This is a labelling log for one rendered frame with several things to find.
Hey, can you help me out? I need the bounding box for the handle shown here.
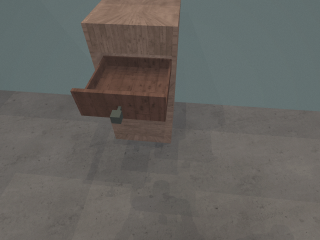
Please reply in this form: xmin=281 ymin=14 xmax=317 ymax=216
xmin=110 ymin=106 xmax=123 ymax=124

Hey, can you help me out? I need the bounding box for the drawer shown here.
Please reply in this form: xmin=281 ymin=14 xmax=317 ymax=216
xmin=70 ymin=55 xmax=172 ymax=122

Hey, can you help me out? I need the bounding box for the cabinet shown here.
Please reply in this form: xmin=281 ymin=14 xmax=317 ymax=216
xmin=81 ymin=0 xmax=181 ymax=144

